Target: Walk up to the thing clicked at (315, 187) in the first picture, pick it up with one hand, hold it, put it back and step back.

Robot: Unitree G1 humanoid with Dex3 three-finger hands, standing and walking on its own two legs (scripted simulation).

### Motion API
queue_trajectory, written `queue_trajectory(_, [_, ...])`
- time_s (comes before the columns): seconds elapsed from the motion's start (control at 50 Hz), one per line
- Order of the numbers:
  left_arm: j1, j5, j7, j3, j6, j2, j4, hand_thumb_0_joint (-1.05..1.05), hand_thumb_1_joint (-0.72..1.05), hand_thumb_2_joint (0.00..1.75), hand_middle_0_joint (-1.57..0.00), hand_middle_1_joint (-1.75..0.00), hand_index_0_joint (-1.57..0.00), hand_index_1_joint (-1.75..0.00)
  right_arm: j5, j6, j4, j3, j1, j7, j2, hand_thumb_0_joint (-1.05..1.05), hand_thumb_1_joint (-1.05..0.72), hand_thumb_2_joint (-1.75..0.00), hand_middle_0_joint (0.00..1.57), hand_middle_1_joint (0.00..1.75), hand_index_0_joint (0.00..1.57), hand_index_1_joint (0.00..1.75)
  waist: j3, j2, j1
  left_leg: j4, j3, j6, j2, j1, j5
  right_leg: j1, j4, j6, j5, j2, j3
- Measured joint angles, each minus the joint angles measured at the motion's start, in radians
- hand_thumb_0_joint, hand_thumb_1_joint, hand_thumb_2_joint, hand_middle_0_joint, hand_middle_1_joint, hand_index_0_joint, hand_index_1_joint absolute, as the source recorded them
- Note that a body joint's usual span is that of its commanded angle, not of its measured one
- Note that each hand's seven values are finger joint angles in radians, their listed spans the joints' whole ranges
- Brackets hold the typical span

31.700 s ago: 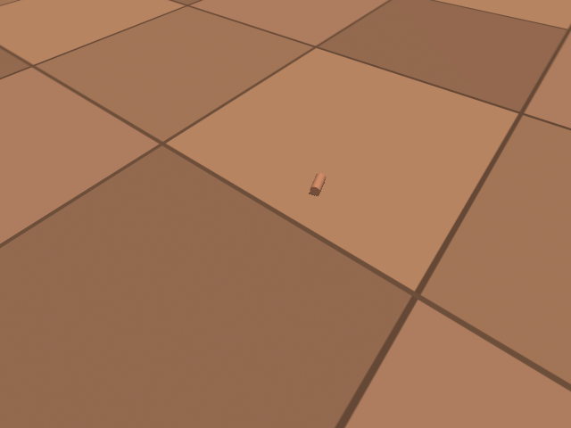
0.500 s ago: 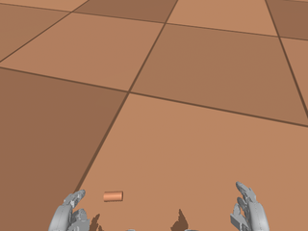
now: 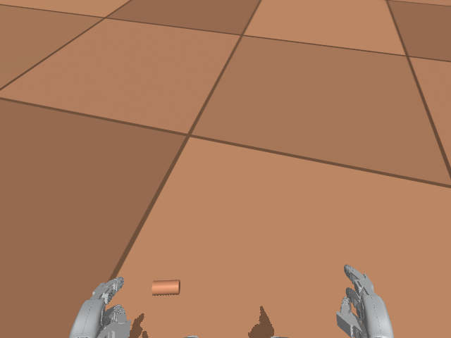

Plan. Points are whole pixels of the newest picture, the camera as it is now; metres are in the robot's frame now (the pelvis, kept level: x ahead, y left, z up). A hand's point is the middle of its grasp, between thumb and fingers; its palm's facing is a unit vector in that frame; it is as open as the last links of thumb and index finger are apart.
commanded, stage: stand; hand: left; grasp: from above
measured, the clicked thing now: (166, 287) +0.43 +0.24 -0.69
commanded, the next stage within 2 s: none
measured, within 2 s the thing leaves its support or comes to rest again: neither
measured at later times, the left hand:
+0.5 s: hand out of the picture +0.07 +0.23 -0.11, palm faces +0.04 -0.95 -0.32, open 7.4 cm
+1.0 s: hand out of the picture +0.03 +0.24 -0.10, palm faces +0.05 -0.94 -0.33, open 7.4 cm
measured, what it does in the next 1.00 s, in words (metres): rises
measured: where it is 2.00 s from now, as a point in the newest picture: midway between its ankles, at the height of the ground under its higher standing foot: outside the picture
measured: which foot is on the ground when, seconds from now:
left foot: down 0.00-1.00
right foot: down 0.00-1.00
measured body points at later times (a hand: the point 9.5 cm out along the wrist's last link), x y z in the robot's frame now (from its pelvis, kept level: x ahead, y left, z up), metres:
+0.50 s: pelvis -0.01 +0.00 +0.05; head -0.01 +0.01 +0.50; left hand +0.06 +0.28 -0.08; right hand +0.08 -0.27 -0.08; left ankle +0.00 +0.11 -0.68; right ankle +0.00 -0.13 -0.68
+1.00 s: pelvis -0.02 +0.00 +0.06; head -0.02 +0.00 +0.51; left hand +0.03 +0.28 -0.08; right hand +0.06 -0.28 -0.08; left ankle +0.00 +0.11 -0.68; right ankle +0.00 -0.13 -0.68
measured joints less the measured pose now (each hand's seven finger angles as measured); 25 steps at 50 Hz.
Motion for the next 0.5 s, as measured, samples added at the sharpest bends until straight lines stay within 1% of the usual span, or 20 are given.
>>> queue_trajectory(0.1, [0.005,-0.002,-0.002,-0.001,0.002,-0.002,0.003,0.01,0.90,0.90,-0.20,-0.31,-0.20,-0.30,0.000,0.002,-0.001,0.000,0.001,0.003,0.001,0.02,-0.90,-0.90,0.21,0.30,0.20,0.30,-0.001,0.003,-0.001,0.000,0.001,0.000,-0.001,-0.001,0.003,-0.002,0.001,0.000,0.002,-0.001,0.001])
queue_trajectory(0.12, [-0.023,0.021,0.002,-0.011,-0.047,0.002,0.054,0.01,0.90,0.90,-0.20,-0.31,-0.20,-0.30,-0.026,0.007,0.020,-0.009,-0.013,0.012,0.002,0.02,-0.90,-0.90,0.21,0.30,0.20,0.30,0.029,-0.002,0.006,-0.007,0.005,0.002,-0.003,0.025,0.006,0.021,-0.001,0.001,0.003,-0.003,0.005])
queue_trajectory(0.14, [-0.073,0.045,0.007,-0.020,-0.119,0.008,0.147,0.01,0.90,0.90,-0.20,-0.31,-0.20,-0.30,-0.055,0.029,0.061,-0.016,-0.037,0.031,-0.003,0.02,-0.90,-0.90,0.21,0.30,0.20,0.30,0.065,-0.013,0.021,-0.026,0.013,0.005,-0.007,0.062,0.015,0.052,-0.009,0.000,0.007,-0.008,0.012])
queue_trajectory(0.16, [-0.125,0.066,0.010,-0.023,-0.181,0.013,0.248,0.01,0.90,0.90,-0.21,-0.31,-0.20,-0.30,-0.076,0.062,0.108,-0.017,-0.063,0.054,-0.011,0.02,-0.90,-0.90,0.21,0.30,0.20,0.30,0.091,-0.026,0.035,-0.050,0.021,0.007,-0.013,0.096,0.028,0.079,-0.020,-0.001,0.014,-0.014,0.021])
queue_trajectory(0.18, [-0.169,0.082,0.012,-0.022,-0.227,0.017,0.341,0.01,0.90,0.90,-0.21,-0.31,-0.20,-0.30,-0.091,0.095,0.149,-0.015,-0.083,0.077,-0.020,0.01,-0.90,-0.90,0.21,0.30,0.20,0.30,0.109,-0.036,0.045,-0.076,0.027,0.008,-0.018,0.122,0.041,0.099,-0.034,-0.002,0.022,-0.019,0.026])
queue_trajectory(0.2, [-0.204,0.092,0.011,-0.020,-0.262,0.022,0.421,0.01,0.90,0.90,-0.21,-0.31,-0.20,-0.30,-0.098,0.120,0.182,-0.015,-0.098,0.097,-0.029,0.01,-0.90,-0.90,0.21,0.30,0.20,0.30,0.124,-0.043,0.051,-0.100,0.031,0.009,-0.022,0.146,0.054,0.119,-0.050,-0.001,0.031,-0.024,0.030])
queue_trajectory(0.24, [-0.248,0.102,0.008,-0.012,-0.310,0.034,0.543,0.01,0.90,0.90,-0.21,-0.31,-0.20,-0.30,-0.090,0.151,0.227,-0.026,-0.112,0.129,-0.040,0.02,-0.90,-0.90,0.21,0.30,0.21,0.30,0.153,-0.055,0.058,-0.147,0.037,0.011,-0.030,0.192,0.078,0.157,-0.083,0.001,0.048,-0.032,0.037])
queue_trajectory(0.3, [-0.270,0.100,0.007,0.005,-0.352,0.048,0.674,0.01,0.90,0.90,-0.21,-0.31,-0.20,-0.30,-0.075,0.173,0.271,-0.048,-0.112,0.153,-0.051,0.02,-0.90,-0.90,0.21,0.30,0.21,0.30,0.174,-0.063,0.061,-0.209,0.045,0.012,-0.034,0.245,0.108,0.204,-0.132,0.005,0.073,-0.037,0.045])
queue_trajectory(0.38, [-0.273,0.100,0.009,0.019,-0.383,0.051,0.827,0.01,0.90,0.90,-0.20,-0.30,-0.20,-0.30,-0.071,0.191,0.332,-0.069,-0.101,0.162,-0.064,0.02,-0.91,-0.90,0.21,0.30,0.21,0.30,0.185,-0.055,0.060,-0.281,0.042,0.014,-0.034,0.310,0.138,0.272,-0.210,0.009,0.107,-0.036,0.043])
queue_trajectory(0.5, [-0.262,0.095,0.010,0.020,-0.411,0.045,0.995,0.01,0.90,0.90,-0.20,-0.30,-0.20,-0.30,-0.062,0.208,0.413,-0.075,-0.095,0.159,-0.066,0.01,-0.91,-0.90,0.21,0.30,0.20,0.30,0.197,-0.044,0.059,-0.396,0.036,0.013,-0.037,0.405,0.190,0.370,-0.329,0.012,0.158,-0.040,0.037])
